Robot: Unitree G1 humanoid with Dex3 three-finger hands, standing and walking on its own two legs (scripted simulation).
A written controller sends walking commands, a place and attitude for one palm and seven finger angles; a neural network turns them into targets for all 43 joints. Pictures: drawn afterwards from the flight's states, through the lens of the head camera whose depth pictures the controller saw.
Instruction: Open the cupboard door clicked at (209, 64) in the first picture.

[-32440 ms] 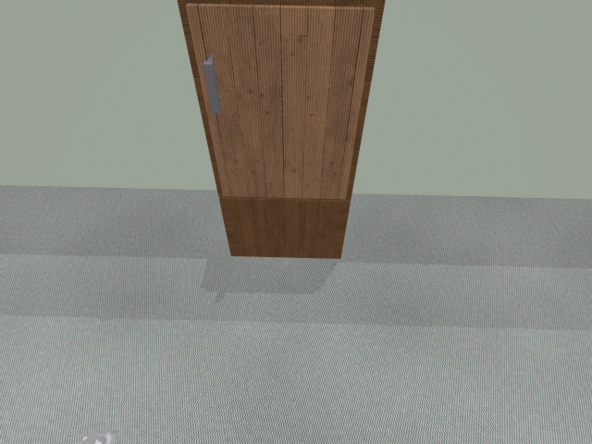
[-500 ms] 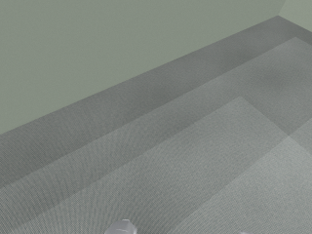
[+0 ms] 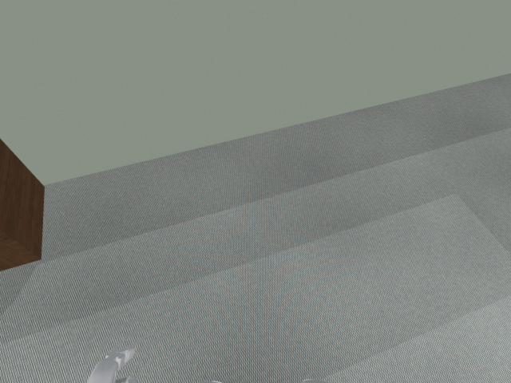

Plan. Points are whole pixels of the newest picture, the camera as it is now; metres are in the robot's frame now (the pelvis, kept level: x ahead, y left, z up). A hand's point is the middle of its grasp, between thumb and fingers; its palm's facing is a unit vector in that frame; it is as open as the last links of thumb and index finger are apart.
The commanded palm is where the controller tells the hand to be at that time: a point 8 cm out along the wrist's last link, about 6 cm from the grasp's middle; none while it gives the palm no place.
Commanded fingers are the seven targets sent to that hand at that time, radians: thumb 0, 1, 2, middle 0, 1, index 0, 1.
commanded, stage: turn to face it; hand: left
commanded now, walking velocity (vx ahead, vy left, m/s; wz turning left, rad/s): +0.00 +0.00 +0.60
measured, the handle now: out of the picture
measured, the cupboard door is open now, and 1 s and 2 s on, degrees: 41 41 41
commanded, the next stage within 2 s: take the last steps up to it in 1.54 s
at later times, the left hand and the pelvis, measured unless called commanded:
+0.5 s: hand out of the picture -0.03 +0.22 -0.19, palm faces +0.36 -0.90 -0.24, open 7.4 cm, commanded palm none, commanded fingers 0.00 0.90 0.90 -0.20 -0.30 -0.20 -0.30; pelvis +0.01 +0.01 -0.02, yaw +20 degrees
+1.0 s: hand out of the picture +0.04 +0.20 -0.15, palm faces +0.55 -0.79 -0.28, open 7.4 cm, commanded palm none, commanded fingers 0.00 0.90 0.90 -0.20 -0.30 -0.20 -0.30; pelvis +0.05 -0.03 +0.00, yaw +36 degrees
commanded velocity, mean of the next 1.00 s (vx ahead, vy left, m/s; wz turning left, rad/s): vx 0.00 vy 0.00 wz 0.60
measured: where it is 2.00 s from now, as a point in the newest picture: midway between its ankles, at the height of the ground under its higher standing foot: outside the picture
